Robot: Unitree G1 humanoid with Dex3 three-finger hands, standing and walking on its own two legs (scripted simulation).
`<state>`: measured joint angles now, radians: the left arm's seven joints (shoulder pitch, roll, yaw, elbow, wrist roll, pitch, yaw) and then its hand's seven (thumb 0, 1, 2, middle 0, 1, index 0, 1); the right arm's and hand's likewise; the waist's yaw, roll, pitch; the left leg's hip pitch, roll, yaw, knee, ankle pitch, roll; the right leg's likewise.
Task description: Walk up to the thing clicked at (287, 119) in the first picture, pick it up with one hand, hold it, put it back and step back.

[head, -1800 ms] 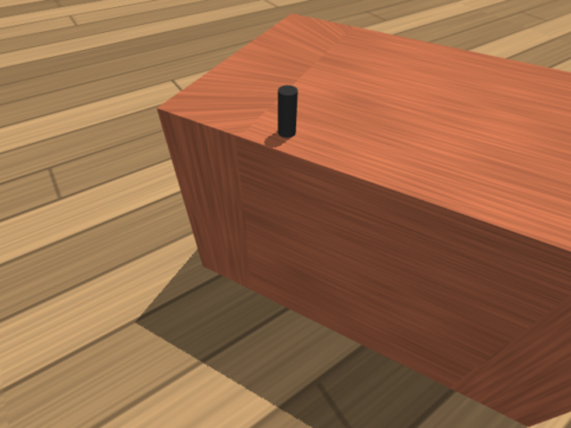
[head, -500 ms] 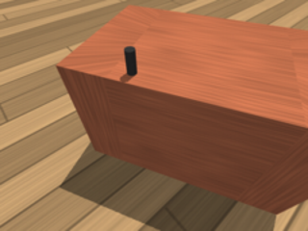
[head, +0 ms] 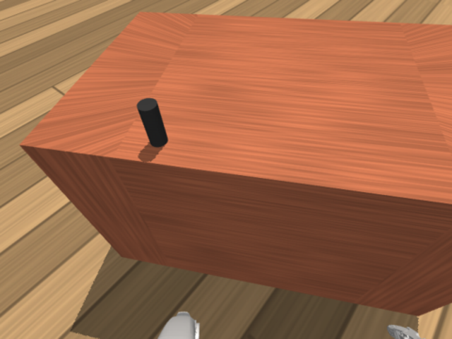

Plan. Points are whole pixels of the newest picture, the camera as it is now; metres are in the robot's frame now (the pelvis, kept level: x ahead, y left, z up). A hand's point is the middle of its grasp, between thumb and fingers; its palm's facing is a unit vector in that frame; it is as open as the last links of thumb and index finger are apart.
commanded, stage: walk up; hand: left
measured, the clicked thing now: (153, 123) +0.55 +0.19 +0.05
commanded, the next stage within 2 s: none
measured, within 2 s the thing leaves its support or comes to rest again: neither
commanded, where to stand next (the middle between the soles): +0.14 +0.05 m, yaw -11 degrees
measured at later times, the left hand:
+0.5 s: hand (86, 297) +0.22 +0.32 -0.14, palm faces -0.19 -0.88 -0.43, open 7.4 cm
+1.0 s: hand (85, 312) +0.20 +0.31 -0.15, palm faces -0.23 -0.89 -0.40, open 7.4 cm
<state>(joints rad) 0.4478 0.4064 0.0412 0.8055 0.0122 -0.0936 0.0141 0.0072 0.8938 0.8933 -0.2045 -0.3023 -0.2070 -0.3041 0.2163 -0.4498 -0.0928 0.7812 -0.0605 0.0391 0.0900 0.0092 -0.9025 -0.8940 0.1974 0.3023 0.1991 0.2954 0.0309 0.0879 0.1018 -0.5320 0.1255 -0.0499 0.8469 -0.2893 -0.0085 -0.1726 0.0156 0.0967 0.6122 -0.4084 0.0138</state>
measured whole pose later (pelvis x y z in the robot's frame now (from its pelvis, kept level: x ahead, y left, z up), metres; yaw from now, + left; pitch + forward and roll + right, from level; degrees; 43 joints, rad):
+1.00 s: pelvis +0.05 +0.07 -0.01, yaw -13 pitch -3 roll -1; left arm 0.19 0.39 0.04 0.93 0.02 -0.01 -0.01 0.01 0.90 0.89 -0.20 -0.30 -0.20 -0.30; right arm 0.23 -0.43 -0.03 0.93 0.00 0.00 -0.01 0.01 -0.90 -0.89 0.20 0.30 0.20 0.30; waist -0.01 0.02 0.10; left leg -0.34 0.06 -0.02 0.81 -0.49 0.02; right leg -0.34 0.01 0.02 0.74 -0.35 -0.01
